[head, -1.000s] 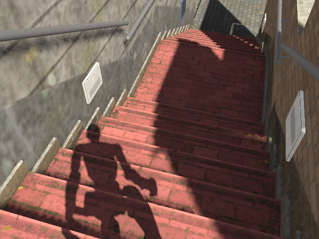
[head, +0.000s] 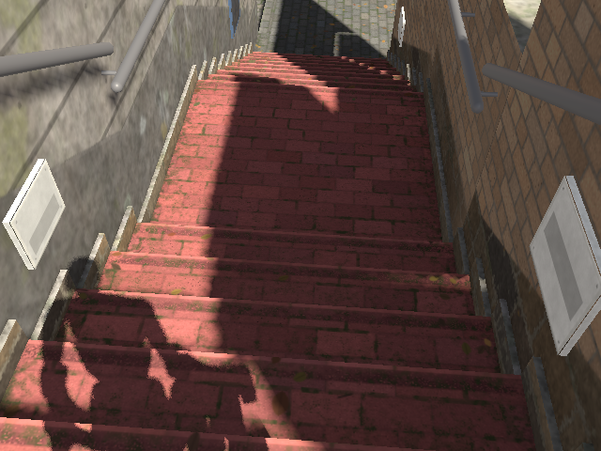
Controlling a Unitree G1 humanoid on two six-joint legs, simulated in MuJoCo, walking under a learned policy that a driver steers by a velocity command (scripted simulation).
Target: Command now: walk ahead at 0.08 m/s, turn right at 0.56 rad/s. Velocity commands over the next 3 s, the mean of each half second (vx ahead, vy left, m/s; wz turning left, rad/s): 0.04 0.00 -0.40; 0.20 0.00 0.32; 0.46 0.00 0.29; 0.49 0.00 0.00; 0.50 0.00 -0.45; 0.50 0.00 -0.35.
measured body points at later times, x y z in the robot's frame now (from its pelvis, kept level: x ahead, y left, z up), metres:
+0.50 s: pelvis -0.04 -0.06 +0.02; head -0.02 -0.06 +0.47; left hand +0.20 +0.10 -0.06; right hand -0.07 -0.34 -0.10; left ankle +0.08 +0.09 -0.68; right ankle -0.08 -0.16 -0.56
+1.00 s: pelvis +0.08 -0.01 +0.00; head +0.09 +0.00 +0.45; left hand +0.10 +0.26 -0.14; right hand +0.19 -0.29 -0.10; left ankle +0.10 +0.08 -0.72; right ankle -0.04 -0.16 -0.50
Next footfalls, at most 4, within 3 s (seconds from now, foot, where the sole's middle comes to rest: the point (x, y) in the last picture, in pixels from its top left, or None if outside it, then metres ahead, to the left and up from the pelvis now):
0.40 right None -0.05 -0.18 -0.60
0.92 left None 0.14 0.08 -0.75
1.42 right None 0.48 -0.10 -0.91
1.94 left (269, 400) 0.77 0.14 -1.07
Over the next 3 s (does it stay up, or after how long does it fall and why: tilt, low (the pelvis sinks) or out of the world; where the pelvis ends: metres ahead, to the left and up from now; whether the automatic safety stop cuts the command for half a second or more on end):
stays up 1.30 -0.02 -0.61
